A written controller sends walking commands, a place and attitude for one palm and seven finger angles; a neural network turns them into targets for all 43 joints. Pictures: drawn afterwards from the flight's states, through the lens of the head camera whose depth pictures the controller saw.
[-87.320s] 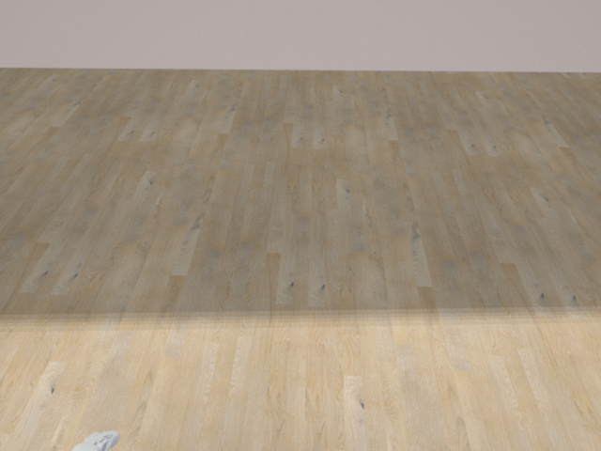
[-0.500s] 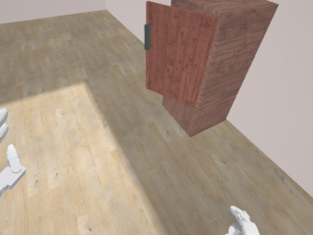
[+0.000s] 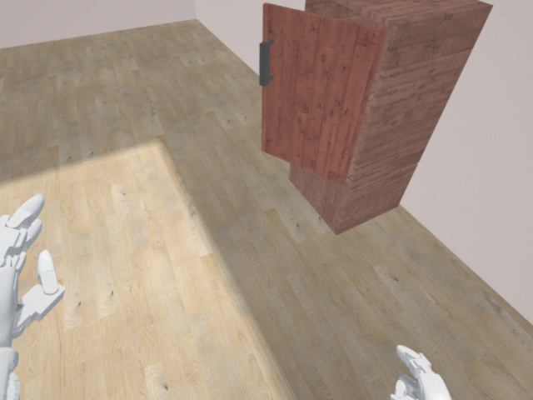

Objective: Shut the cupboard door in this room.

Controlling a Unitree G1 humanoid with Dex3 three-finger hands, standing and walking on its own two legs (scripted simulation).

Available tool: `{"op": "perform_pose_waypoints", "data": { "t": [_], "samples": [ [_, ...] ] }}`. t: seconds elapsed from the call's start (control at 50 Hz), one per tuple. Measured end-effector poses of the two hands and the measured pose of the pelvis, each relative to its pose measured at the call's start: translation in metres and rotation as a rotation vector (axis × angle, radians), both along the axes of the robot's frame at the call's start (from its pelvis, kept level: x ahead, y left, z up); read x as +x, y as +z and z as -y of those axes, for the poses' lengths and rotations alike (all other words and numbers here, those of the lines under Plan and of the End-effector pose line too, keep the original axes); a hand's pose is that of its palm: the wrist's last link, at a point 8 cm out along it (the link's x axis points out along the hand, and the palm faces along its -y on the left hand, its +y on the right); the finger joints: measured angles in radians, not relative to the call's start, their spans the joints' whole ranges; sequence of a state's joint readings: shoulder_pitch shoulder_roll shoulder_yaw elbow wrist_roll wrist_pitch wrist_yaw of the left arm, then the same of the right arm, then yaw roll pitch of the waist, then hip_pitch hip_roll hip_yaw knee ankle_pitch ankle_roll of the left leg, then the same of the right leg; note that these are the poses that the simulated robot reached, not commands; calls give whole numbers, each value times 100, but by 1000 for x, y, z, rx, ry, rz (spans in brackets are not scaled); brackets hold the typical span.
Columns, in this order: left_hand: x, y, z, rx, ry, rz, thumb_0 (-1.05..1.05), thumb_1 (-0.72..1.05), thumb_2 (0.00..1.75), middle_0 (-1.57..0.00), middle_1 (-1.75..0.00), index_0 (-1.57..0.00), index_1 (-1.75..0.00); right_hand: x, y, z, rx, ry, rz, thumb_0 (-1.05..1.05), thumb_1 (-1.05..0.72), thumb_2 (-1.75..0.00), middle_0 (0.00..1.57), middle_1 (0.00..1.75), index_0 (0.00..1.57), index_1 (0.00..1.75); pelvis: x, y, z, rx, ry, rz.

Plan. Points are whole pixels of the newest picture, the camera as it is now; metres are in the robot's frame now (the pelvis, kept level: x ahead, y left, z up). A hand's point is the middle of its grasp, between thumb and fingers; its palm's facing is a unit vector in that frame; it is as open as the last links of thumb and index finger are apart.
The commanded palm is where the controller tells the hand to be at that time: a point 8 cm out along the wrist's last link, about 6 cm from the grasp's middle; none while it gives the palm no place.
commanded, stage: let the arm hang, fingers relaxed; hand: left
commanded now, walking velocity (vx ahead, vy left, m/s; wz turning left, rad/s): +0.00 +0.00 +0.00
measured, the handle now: (267, 62) +1.16 +0.07 -0.02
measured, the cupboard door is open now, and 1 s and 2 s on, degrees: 29 29 29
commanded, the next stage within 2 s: look to check the result in 1.06 s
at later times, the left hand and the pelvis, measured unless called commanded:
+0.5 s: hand out of the picture -0.06 +0.18 -0.17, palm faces +0.00 -0.98 -0.22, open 7.3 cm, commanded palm none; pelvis -0.01 -0.02 +0.00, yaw +0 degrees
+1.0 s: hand out of the picture +0.02 +0.16 -0.17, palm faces +0.00 -0.98 -0.20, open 7.3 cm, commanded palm none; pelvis +0.00 -0.02 +0.00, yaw -1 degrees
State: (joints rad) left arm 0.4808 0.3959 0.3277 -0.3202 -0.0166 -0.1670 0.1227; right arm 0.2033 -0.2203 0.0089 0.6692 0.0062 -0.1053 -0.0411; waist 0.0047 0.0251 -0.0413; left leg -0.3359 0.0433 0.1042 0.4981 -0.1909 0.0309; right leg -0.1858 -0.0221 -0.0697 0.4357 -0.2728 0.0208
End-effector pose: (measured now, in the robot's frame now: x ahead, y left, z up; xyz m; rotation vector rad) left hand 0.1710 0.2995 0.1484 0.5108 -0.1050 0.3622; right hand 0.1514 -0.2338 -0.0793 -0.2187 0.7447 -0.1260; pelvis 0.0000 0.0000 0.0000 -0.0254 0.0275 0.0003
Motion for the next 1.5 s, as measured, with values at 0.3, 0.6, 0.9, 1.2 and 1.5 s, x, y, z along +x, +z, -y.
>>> {"op": "perform_pose_waypoints", "data": {
  "t": [0.3,0.6,0.9,1.2,1.5],
  "samples": [
    [-151,-293,85,-503,124,-1345,0,97,90,-21,-30,-20,-30,-120,-43,44,-39,-93,-497,0,-91,-90,20,29,20,30,-13,-2,14,24,-3,32],
    [-224,-282,71,-495,289,-1530,0,92,90,-20,-30,-20,-29,-196,-62,21,55,-171,-721,0,-91,-90,20,29,20,30,-12,4,20,17,-8,56],
    [-157,-287,94,-512,174,-1371,0,92,90,-20,-30,-20,-29,-160,-65,7,90,-155,-615,0,-91,-90,20,30,20,30,-6,4,20,26,-14,56],
    [-170,-285,87,-509,218,-1432,0,91,90,-20,-30,-20,-29,-155,-60,23,55,-158,-641,0,-91,-90,20,29,20,30,2,6,22,27,-12,51],
    [-152,-279,74,-473,231,-1405,0,91,90,-20,-30,-20,-29,-119,-54,49,5,-135,-589,0,-91,-90,20,30,20,30,10,7,28,28,-5,51]
  ]
}}
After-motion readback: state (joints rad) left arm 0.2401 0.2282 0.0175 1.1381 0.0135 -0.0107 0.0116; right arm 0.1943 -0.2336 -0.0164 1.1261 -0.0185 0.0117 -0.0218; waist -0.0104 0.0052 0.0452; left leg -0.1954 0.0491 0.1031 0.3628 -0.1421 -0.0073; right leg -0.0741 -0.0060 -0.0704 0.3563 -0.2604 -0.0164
